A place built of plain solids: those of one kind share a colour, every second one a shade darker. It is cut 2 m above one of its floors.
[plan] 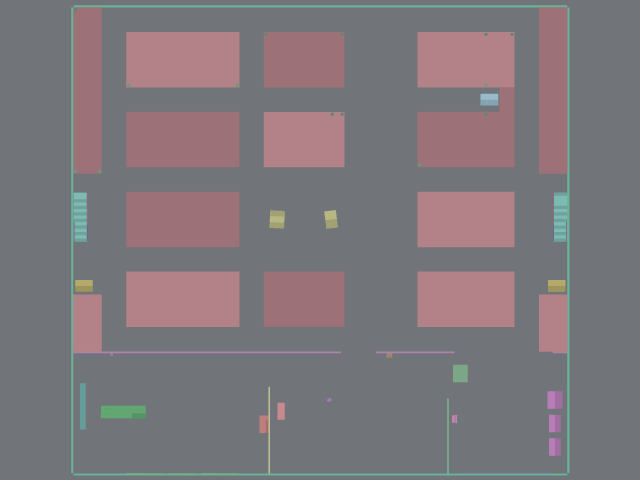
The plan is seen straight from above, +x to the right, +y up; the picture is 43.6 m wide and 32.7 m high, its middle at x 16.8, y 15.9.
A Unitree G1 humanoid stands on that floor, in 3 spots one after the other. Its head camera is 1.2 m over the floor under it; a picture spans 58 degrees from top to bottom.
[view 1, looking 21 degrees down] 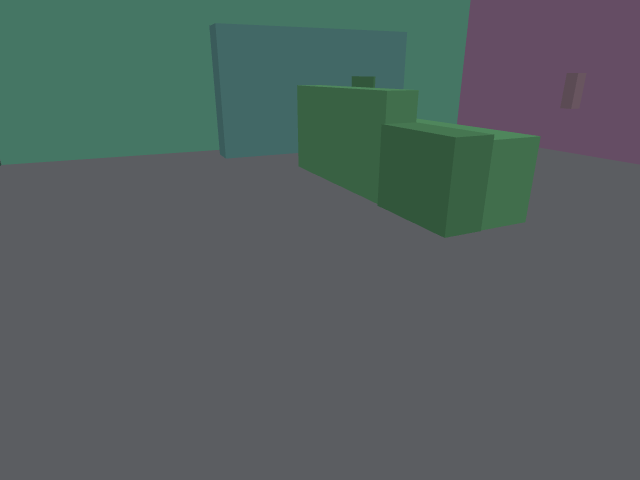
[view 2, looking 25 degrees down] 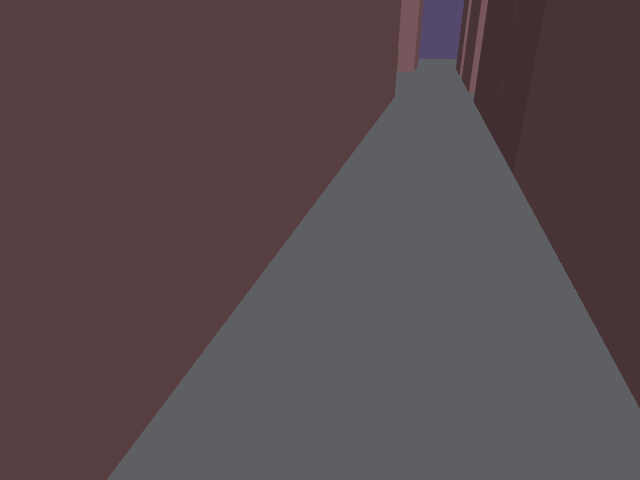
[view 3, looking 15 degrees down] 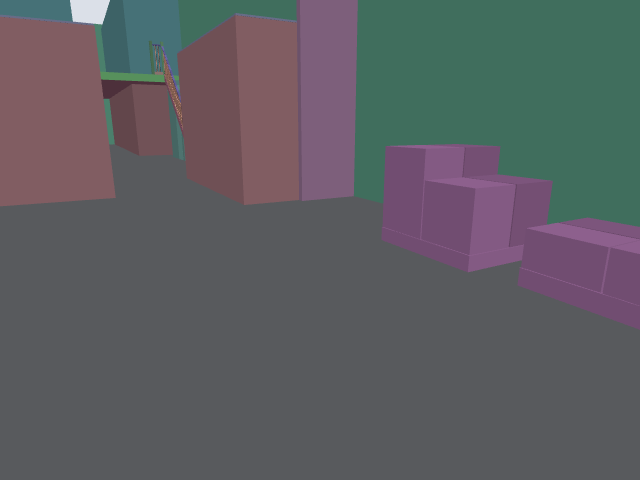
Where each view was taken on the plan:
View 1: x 7.40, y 1.50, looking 155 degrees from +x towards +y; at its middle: ground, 3.35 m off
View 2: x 30.88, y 30.71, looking -76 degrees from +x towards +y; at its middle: ground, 2.84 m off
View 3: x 29.55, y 2.00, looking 61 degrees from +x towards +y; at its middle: ground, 4.64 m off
